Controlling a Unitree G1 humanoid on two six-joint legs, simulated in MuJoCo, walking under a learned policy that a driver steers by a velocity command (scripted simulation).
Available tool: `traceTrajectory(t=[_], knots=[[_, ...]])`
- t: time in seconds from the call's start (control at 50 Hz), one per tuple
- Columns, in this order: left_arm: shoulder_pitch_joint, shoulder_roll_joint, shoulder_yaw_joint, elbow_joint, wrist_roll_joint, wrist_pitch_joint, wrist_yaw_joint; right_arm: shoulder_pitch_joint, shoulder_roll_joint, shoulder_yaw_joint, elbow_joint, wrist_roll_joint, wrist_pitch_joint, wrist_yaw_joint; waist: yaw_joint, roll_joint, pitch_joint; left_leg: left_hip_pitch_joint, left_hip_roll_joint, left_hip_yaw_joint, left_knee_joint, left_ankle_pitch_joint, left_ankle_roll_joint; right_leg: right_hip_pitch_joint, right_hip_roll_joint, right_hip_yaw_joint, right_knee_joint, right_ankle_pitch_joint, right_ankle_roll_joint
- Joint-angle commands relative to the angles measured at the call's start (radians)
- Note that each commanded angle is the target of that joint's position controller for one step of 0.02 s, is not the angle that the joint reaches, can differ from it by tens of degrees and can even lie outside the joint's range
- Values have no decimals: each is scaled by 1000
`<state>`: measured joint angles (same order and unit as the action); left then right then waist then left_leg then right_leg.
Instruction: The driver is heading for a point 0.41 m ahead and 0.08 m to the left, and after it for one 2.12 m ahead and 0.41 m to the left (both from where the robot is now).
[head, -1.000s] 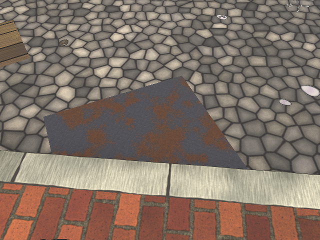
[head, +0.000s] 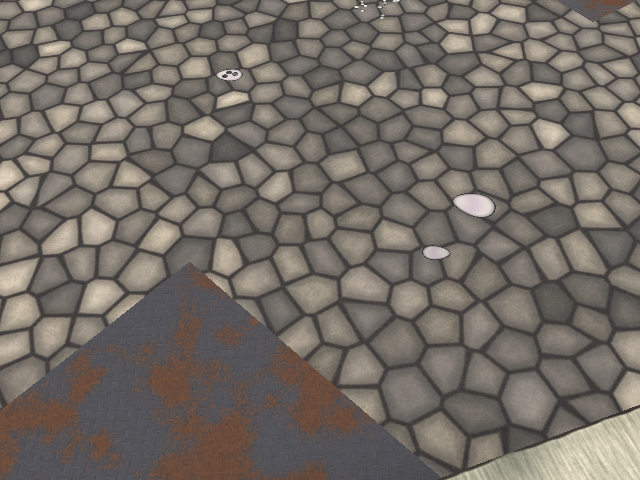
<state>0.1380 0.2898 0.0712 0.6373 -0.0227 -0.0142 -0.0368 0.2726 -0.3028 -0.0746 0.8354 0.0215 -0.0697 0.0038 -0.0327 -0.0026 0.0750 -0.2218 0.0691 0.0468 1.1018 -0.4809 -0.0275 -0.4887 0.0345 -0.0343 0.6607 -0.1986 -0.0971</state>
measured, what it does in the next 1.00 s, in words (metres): goes down, turning left: left foot 0.12 m lower, then right foot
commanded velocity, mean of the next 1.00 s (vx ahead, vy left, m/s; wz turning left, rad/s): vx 0.50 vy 0.00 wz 0.25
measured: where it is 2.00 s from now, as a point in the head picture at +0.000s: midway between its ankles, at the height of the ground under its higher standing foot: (243, 246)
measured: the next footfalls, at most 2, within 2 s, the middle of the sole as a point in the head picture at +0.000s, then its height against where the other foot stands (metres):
left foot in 0.58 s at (240, 473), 0.12 m lower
right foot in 1.00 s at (294, 329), level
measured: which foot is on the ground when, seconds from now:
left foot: up 0.00-0.56, down 0.58-1.00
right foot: down 0.00-0.60, up 0.62-0.98, down 1.00-1.00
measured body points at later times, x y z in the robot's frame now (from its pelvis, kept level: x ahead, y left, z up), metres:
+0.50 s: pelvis +0.28 +0.05 -0.03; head +0.30 +0.06 +0.42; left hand +0.29 +0.34 -0.15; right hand +0.48 -0.19 -0.13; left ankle +0.44 +0.20 -0.75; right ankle +0.10 -0.08 -0.72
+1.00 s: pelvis +0.62 +0.12 -0.11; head +0.63 +0.13 +0.34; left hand +0.74 +0.43 -0.17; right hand +0.76 -0.13 -0.24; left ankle +0.45 +0.20 -0.83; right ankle +0.79 +0.07 -0.84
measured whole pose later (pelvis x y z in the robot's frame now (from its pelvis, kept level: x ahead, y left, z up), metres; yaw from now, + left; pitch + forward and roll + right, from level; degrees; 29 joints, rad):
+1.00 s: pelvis +0.62 +0.12 -0.11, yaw +22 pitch +2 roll +2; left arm 0.10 0.27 0.03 0.62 0.00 -0.10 0.00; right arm 0.36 -0.28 -0.06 0.83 0.02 -0.04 -0.02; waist -0.06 -0.02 -0.04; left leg -0.05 -0.10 -0.18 0.49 -0.47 0.04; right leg -0.52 -0.01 0.04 0.52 -0.01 0.01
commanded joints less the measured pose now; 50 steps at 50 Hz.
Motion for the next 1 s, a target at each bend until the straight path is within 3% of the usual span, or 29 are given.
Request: traceTrajectory(t=[0.02, 0.04, 0.08, 0.18, 0.22, 0.26, 0.32, 0.38, 0.44, 0.48, 0.52, 0.56, 0.58, 0.6, 0.62, 0.64, 0.66, 0.68, 0.72, 0.74, 0.76, 0.78, 0.8, 0.82, 0.86, 0.88, 0.92, 0.98, 1.0], knots=[[206, 159, 47, -18, 6, -29, 3, -91, -123, -13, -143, 6, -67, -2, 96, -24, -180, -569, 13, -124, 196, 84, 36, 583, -291, 565, -380, -49, -215], [144, 109, 31, -22, 12, -32, 9, -64, -125, -18, -120, -16, -61, -6, 54, -24, -155, -494, 55, -123, 106, 139, 33, 475, -258, 451, -377, 67, -189], [100, 78, 19, -33, 31, -38, 17, -8, -111, -18, -88, -13, -32, 1, 17, -60, -145, -392, 79, -114, 38, 193, 21, 364, -228, 363, -413, 196, -180], [143, 130, 31, 25, 33, -61, 38, -105, -40, 8, -98, -30, -6, 4, 39, -49, -96, -356, 64, -85, -232, 468, 0, 278, -183, 151, -463, 371, -149], [152, 141, 35, 33, 51, -72, 40, -76, -56, 0, -64, -19, -16, 19, 43, -51, -124, -314, 46, -89, -218, 643, 11, 291, -200, 112, -434, 352, -138], [190, 120, 32, 63, 33, -83, 48, -136, -104, -20, -86, 9, -26, 27, 65, -26, -53, -469, 51, -184, -299, 684, 36, 385, -224, 123, -411, 204, -117], [243, 114, 40, 96, 36, -89, 56, -191, -91, -20, -106, 4, -35, 47, 97, -34, -12, -661, 29, -244, -349, 658, 71, 559, -293, 155, -352, 180, -120], [230, 110, 41, 100, 29, -78, 75, -225, -54, -10, -130, -12, -26, 76, 109, -28, 15, -537, 10, -195, -479, 870, 64, 429, -260, 61, -269, 74, -90], [267, 107, 41, 111, 16, -62, 82, -283, -13, 7, -160, 1, -8, 95, 148, -10, 56, -493, 0, -143, -584, 842, 58, 407, -256, 27, -186, 14, -64], [285, 114, 42, 115, 16, -60, 81, -300, -10, 13, -168, 5, -4, 101, 164, 5, 67, -492, 5, -121, -654, 813, 56, 453, -275, 22, -106, 82, -42], [302, 124, 37, 123, 14, -55, 82, -274, -13, 15, -155, -8, -7, 98, 161, 16, 44, -430, -6, -84, -709, 771, 66, 495, -288, 18, 10, 230, -19], [297, 151, 34, 123, 9, -54, 76, -75, -83, -21, -97, -18, -14, 80, 53, -10, -68, -141, -95, 18, -690, 656, 105, 438, -266, -16, 302, 524, -1], [276, 143, 26, 125, 11, -63, 69, 102, -136, -48, -51, -16, -14, 63, -52, -5, -150, 168, -100, 29, -686, 771, 154, 257, -223, -65, 572, 493, 47], [363, 30, 4, 150, 32, -81, 63, 206, -200, -58, -6, -15, 1, 55, -60, 255, -265, 594, 65, -154, -485, 1171, 274, -137, -91, -99, 1094, -385, 137], [484, 38, -28, 124, 13, -112, 43, 270, -231, -42, -22, -10, 6, 58, -53, 284, -547, 897, 268, -533, -324, 1307, 484, -360, -48, 86, 1371, -660, 184], [335, 114, -24, 45, -44, -131, 33, 417, -229, -56, 0, 9, 25, 55, -173, 176, -702, 992, 337, -725, -530, 775, 559, -469, -27, 173, 1318, -568, 192], [183, 88, -34, -20, -57, -129, 42, 354, -237, -60, 20, 19, 40, 33, -132, 94, -550, 884, 282, -759, -679, 320, 463, -603, -85, 140, 1161, -463, 172], [81, 84, -39, -34, -33, -115, 68, 207, -165, -35, -25, 10, 41, 17, -108, -1, -379, 676, 272, -739, -748, 236, 411, -634, -110, 91, 1125, -389, 170], [97, 76, -41, -45, 19, -92, 85, 75, -154, -17, -62, -11, 24, 11, -6, -55, -212, 251, 277, -742, -762, 385, 427, -503, -135, 112, 1078, -424, 176], [140, 65, -42, -34, 26, -87, 76, 30, -139, -11, -73, -26, 17, 18, 52, -52, -150, 78, 232, -650, -745, 377, 393, -436, -169, 145, 966, -402, 142], [135, 95, -23, -25, 15, -91, 72, -57, -109, -3, -95, -13, -3, 13, 102, -35, -41, -106, 150, -531, -810, 412, 339, -368, -202, 164, 730, -207, 123], [70, 108, -21, -56, 37, -96, 74, -108, -127, -7, -115, -11, -12, -3, 99, 5, 31, -297, 48, -388, -880, 499, 310, -227, -171, 100, 454, -62, 151], [48, 71, -26, -55, 68, -106, 73, -123, -134, -10, -124, -19, -10, -17, 82, 26, -3, -373, -34, -280, -865, 563, 287, -55, -134, 61, 268, 118, 172], [36, 30, -35, -49, 71, -111, 66, -86, -124, -9, -112, -20, -5, -27, 65, 67, -63, -367, -59, -227, -850, 596, 271, 67, -95, 37, 151, 277, 190], [11, 14, -38, -48, 26, -108, 54, 22, -114, -10, -69, -8, -2, -31, 20, 105, -108, -225, -5, -256, -857, 564, 268, 118, -56, 55, 0, 423, 199], [-19, 23, -36, -58, 14, -101, 53, 55, -105, -11, -51, 6, -1, -31, 4, 106, -94, -154, 24, -285, -848, 528, 257, 95, -59, 75, -56, 410, 191], [-61, 65, -18, -71, 15, -94, 46, 91, -99, -16, -36, 13, 8, -29, -11, 100, -59, -51, 58, -335, -792, 437, 224, 63, -65, 95, -127, 366, 154], [19, 94, 7, -53, 22, -96, 34, 84, -106, -24, -39, -10, 27, -20, 34, 110, -74, 66, 72, -346, -653, 576, 188, 111, -45, 55, -131, 176, 74], [134, 121, 21, -24, 25, -100, 34, 88, -80, -14, -45, -18, 29, -15, 83, 76, -146, 59, 19, -291, -483, 674, 166, 257, -56, 62, -127, 192, 31]])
